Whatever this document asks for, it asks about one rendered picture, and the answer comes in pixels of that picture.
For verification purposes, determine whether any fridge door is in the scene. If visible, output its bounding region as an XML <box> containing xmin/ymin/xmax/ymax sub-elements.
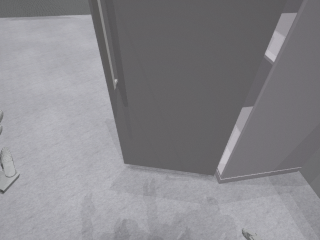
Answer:
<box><xmin>88</xmin><ymin>0</ymin><xmax>287</xmax><ymax>176</ymax></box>

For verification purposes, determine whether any right robot hand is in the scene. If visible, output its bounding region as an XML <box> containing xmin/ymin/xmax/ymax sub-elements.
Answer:
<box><xmin>242</xmin><ymin>228</ymin><xmax>263</xmax><ymax>240</ymax></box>

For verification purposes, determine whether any handle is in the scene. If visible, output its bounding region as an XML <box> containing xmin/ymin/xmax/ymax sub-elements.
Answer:
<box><xmin>91</xmin><ymin>0</ymin><xmax>118</xmax><ymax>90</ymax></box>

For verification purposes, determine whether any left robot hand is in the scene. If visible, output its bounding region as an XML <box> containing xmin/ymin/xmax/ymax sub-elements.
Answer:
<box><xmin>0</xmin><ymin>109</ymin><xmax>20</xmax><ymax>194</ymax></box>

